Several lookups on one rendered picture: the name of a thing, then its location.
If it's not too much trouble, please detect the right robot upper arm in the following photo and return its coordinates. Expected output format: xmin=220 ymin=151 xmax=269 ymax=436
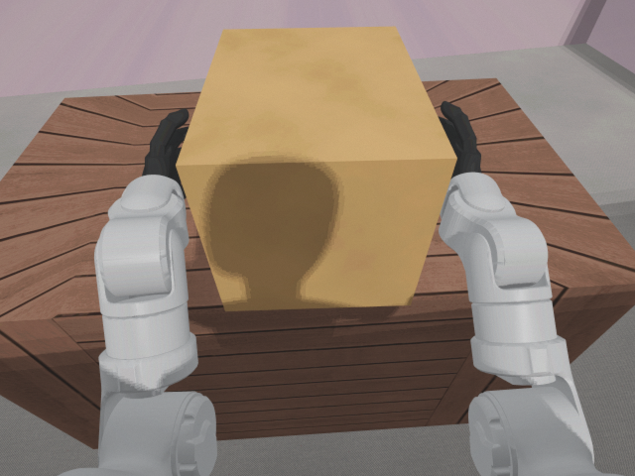
xmin=468 ymin=387 xmax=623 ymax=476

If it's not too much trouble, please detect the pedestal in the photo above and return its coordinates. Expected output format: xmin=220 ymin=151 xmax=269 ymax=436
xmin=0 ymin=78 xmax=635 ymax=449

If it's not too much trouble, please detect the right robot hand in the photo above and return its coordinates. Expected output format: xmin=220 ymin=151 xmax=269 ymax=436
xmin=438 ymin=101 xmax=481 ymax=178

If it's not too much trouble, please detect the robot left forearm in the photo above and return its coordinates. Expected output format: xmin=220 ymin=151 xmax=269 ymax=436
xmin=94 ymin=175 xmax=198 ymax=467

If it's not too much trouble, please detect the carton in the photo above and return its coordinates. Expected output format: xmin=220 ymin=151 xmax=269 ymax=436
xmin=176 ymin=27 xmax=457 ymax=311

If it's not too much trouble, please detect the left robot upper arm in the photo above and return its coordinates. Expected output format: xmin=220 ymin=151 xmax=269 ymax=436
xmin=58 ymin=392 xmax=217 ymax=476

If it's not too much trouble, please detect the left robot hand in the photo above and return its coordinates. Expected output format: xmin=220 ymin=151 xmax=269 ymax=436
xmin=142 ymin=109 xmax=189 ymax=198

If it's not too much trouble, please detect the robot right forearm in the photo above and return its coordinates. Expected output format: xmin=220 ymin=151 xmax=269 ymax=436
xmin=439 ymin=173 xmax=594 ymax=464

